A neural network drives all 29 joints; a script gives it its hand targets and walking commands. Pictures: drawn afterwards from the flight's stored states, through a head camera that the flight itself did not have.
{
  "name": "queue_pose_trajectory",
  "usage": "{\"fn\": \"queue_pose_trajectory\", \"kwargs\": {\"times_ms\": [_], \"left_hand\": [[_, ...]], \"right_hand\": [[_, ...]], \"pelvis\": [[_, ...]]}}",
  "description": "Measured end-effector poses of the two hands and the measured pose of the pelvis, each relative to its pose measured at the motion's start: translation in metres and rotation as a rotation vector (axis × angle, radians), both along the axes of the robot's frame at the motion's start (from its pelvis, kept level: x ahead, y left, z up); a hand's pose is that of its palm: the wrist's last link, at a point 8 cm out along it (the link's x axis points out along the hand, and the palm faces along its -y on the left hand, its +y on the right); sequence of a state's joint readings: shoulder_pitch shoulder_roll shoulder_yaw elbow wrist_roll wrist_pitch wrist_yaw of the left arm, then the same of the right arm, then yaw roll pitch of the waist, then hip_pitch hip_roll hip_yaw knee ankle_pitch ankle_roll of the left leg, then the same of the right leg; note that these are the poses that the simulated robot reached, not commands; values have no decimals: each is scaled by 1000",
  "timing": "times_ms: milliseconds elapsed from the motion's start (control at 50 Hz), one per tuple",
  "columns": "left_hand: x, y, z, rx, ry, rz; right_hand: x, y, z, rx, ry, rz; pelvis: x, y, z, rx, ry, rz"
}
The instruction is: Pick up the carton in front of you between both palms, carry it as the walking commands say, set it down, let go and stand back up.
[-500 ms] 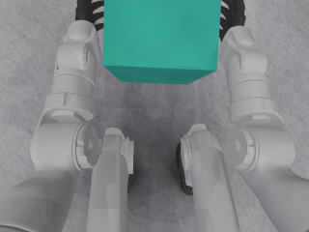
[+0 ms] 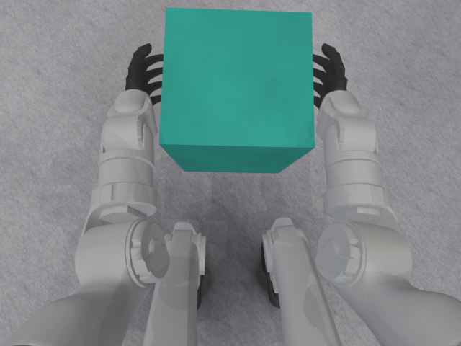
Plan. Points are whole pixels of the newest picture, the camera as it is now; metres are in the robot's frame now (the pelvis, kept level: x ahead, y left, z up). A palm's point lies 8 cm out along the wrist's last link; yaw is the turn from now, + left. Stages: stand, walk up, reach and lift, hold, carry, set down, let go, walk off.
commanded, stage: reach and lift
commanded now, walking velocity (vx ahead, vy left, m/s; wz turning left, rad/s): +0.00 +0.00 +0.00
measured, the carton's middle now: (234, 108) +0.51 -0.01 -0.12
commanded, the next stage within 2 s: none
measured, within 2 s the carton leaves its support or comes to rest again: neither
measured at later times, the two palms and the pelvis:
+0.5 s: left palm (89, 84) +0.44 +0.15 +0.11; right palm (392, 76) +0.44 -0.15 +0.11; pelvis +0.05 +0.00 +0.14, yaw +0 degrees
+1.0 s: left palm out of the picture +0.39 +0.15 +0.26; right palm out of the picture +0.39 -0.15 +0.26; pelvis +0.09 +0.00 +0.25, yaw +0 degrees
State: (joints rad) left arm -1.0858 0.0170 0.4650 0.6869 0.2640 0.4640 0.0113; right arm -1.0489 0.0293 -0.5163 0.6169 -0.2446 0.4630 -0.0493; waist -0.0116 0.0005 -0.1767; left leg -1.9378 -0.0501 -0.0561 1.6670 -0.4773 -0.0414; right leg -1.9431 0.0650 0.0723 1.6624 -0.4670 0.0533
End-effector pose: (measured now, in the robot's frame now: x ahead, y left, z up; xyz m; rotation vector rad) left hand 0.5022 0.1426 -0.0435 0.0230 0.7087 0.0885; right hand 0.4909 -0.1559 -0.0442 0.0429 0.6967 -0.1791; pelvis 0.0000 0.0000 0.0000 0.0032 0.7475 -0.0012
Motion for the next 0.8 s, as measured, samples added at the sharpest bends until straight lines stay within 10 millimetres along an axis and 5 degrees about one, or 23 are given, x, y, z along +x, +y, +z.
{"fn": "queue_pose_trajectory", "kwargs": {"times_ms": [800], "left_hand": [[-94, 4, 244, -27, -10, 54]], "right_hand": [[-81, 4, 248, -4, -11, 32]], "pelvis": [[76, -1, 213, 2, -486, 1]]}}
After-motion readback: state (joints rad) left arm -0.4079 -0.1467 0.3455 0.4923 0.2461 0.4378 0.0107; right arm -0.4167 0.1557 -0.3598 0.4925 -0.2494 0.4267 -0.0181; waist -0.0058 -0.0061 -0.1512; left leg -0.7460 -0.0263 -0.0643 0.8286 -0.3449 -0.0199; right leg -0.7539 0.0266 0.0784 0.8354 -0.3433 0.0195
